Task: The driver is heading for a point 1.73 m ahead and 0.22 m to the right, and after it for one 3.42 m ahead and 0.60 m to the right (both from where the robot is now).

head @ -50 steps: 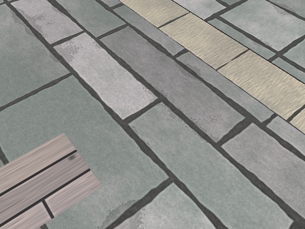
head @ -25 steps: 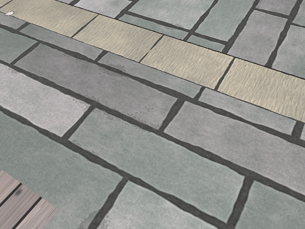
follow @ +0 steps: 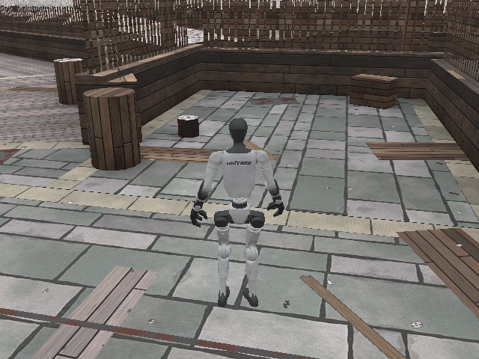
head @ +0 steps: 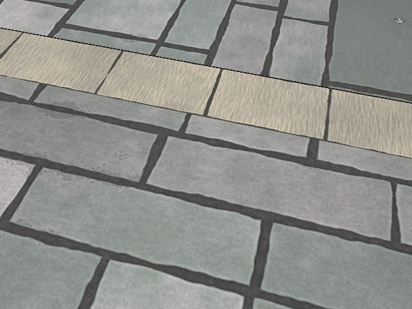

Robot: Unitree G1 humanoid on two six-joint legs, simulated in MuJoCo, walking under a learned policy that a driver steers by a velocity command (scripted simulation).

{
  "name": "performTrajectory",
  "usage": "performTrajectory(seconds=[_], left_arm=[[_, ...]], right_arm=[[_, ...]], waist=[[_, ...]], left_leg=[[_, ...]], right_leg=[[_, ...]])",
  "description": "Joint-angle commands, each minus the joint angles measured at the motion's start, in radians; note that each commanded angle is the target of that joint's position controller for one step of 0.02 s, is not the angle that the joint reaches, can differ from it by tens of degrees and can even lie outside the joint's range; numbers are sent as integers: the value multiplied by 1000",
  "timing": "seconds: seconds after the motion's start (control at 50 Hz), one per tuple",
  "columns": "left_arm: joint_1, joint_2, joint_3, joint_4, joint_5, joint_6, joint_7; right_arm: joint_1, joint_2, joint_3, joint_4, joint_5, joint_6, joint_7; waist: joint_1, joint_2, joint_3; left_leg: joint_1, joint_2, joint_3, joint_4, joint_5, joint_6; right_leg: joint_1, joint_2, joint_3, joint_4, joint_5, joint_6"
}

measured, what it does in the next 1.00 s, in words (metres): steps on the spot, turning right: left foot, then right foot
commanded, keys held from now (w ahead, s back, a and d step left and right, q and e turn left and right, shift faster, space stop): e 0.54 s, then no key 0.08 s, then w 0.38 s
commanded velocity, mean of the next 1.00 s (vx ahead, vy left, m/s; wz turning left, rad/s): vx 0.10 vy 0.00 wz -0.45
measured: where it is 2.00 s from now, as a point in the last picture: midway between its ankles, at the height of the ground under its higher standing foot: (279, 271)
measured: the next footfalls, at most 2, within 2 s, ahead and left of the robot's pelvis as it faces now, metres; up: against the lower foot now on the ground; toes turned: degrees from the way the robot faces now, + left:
left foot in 0.04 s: +0.05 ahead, +0.11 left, +0.00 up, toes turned -6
right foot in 0.50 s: +0.00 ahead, -0.10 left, +0.00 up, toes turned -18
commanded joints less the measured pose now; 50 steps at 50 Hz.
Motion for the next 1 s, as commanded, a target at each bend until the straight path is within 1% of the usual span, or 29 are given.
performTrajectory(seconds=[0.02,0.04,0.06,0.08,0.1,0.12,0.14,0.16,0.2,0.28,0.36,0.4,0.44,0.46,0.48,0.5,0.52,0.54,0.56,0.58,0.6,0.62,0.64,0.68,0.7,0.74,0.8,0.9,1.0], left_arm=[[-77,147,39,-70,-17,-12,8],[-24,80,23,-73,-21,-17,10],[25,76,25,-75,-12,-17,19],[9,159,45,-67,21,-11,20],[5,163,51,-52,17,-8,12],[17,149,50,-32,13,-1,4],[33,140,49,-21,8,5,-8],[44,133,46,-15,2,10,-18],[5,121,39,-22,-6,14,-24],[-69,94,25,-44,-6,23,-30],[-108,64,7,-65,-10,25,-37],[-109,64,3,-73,-16,23,-36],[-102,68,3,-79,-19,17,-34],[-82,64,2,-76,-14,12,-32],[-51,65,2,-66,-3,3,-25],[-24,109,12,-61,13,-11,-13],[-32,253,38,-95,9,-24,-3],[69,275,58,-71,-8,-24,-5],[46,216,40,-58,-11,-23,-3],[-28,154,21,-64,-13,-21,3],[-93,121,9,-73,-10,-18,10],[-106,102,2,-74,-13,-20,19],[-75,93,-4,-63,-14,-23,19],[-27,99,-4,-38,-8,-33,12],[-7,101,-4,-24,-4,-37,10],[26,100,-6,4,2,-47,10],[66,110,-6,37,7,-68,12],[113,116,-4,81,6,-95,13],[137,126,1,115,5,-112,9]], right_arm=[[116,-104,-26,-37,-5,-29,-23],[101,-176,-38,-47,-17,-34,-34],[19,-251,-47,-85,-14,-29,-28],[58,-222,-47,-69,-19,-22,-18],[27,-152,-27,-73,-12,-23,-10],[-14,-117,-18,-78,-12,-24,-7],[-36,-111,-16,-85,-15,-25,-11],[-31,-110,-15,-86,-17,-28,-16],[20,-113,-19,-71,-18,-30,-16],[99,-131,-32,-38,-19,-34,-14],[93,-149,-42,-27,-23,-36,1],[87,-165,-48,-21,-25,-35,9],[90,-178,-54,-13,-21,-30,15],[82,-182,-55,-10,-14,-27,17],[77,-180,-56,-5,-4,-22,17],[120,-161,-52,5,-7,-19,19],[137,-57,-24,-54,-24,-11,28],[41,-105,-30,-77,-23,8,8],[42,-112,-34,-65,-11,18,5],[54,-113,-34,-44,-2,16,8],[70,-125,-40,-27,-5,10,12],[98,-134,-43,-7,-18,10,17],[124,-135,-43,7,-27,9,25],[117,-125,-42,15,-28,11,42],[95,-118,-40,14,-31,11,49],[62,-112,-40,16,-37,4,58],[34,-101,-39,24,-37,-19,61],[-29,-78,-30,14,-30,-48,62],[-61,-69,-23,-10,-22,-67,59]], waist=[[-91,-74,-101],[-53,104,-121],[-25,241,-91],[-34,181,-80],[-15,132,-51],[-3,114,-22],[8,142,-37],[1,165,-46],[-29,152,-59],[-73,164,-69],[-76,182,-78],[-73,203,-90],[-67,212,-99],[-48,199,-103],[-20,162,-109],[-5,30,-122],[-45,-279,-121],[50,-182,-134],[15,-118,-93],[-16,-92,-46],[-44,-94,-41],[-48,-119,-58],[-45,-111,-107],[-28,-94,-111],[-15,-96,-83],[-2,-108,-23],[8,-91,5],[26,-71,23],[22,-64,41]], left_leg=[[216,26,-18,-308,146,23],[313,235,-211,-410,90,67],[282,429,-455,-451,147,168],[183,457,-417,-410,258,244],[145,403,-328,-397,310,241],[117,334,-218,-388,336,215],[142,287,-150,-377,363,194],[172,270,-104,-362,454,194],[234,271,-59,-341,538,203],[332,312,-37,-322,570,224],[284,333,22,-298,589,220],[250,338,51,-271,626,210],[239,348,64,-230,632,195],[217,342,85,-189,604,172],[164,327,122,-119,528,128],[52,285,179,30,360,63],[-233,134,255,289,-212,-26],[-247,74,97,410,-282,-27],[-259,100,61,467,-216,-22],[-246,114,47,452,-124,-16],[-234,120,48,419,-56,-15],[-209,110,65,430,-15,-21],[-183,104,72,438,11,-26],[-204,105,77,403,44,-27],[-233,107,78,370,58,-26],[-278,106,77,298,78,-24],[-298,107,74,206,93,-17],[-271,105,82,79,106,2],[-154,93,98,-30,93,36]], right_leg=[[-25,-197,275,-20,193,-48],[-130,-103,144,139,-124,16],[-278,60,-75,328,-374,46],[-249,-23,-104,504,-379,58],[-237,-46,-104,576,-327,61],[-228,-56,-116,634,-268,70],[-237,-59,-137,680,-224,81],[-254,-61,-157,704,-215,95],[-279,-73,-184,687,-208,113],[-304,-106,-212,562,-225,122],[-184,-140,-267,383,-252,100],[-104,-136,-303,300,-262,81],[-50,-130,-325,202,-240,62],[2,-124,-334,109,-184,48],[88,-114,-330,-30,-68,33],[203,-177,-189,-160,14,11],[309,-503,258,-201,313,-89],[221,-552,270,-147,517,-228],[213,-499,169,-137,514,-238],[164,-430,83,-154,447,-203],[165,-366,30,-162,393,-158],[173,-337,-4,-156,469,-151],[195,-323,-13,-174,401,-151],[220,-319,21,-240,76,-156],[224,-322,51,-280,-84,-159],[226,-333,96,-334,-231,-163],[243,-352,112,-356,-245,-177],[217,-369,113,-362,-248,-202],[147,-379,103,-327,-202,-199]])
Keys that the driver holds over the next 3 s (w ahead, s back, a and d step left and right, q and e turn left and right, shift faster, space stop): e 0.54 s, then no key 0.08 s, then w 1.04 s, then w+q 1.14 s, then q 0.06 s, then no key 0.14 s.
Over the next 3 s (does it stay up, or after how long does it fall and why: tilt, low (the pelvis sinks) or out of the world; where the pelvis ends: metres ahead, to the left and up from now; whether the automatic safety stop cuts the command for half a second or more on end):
stays up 1.06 -0.29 0.01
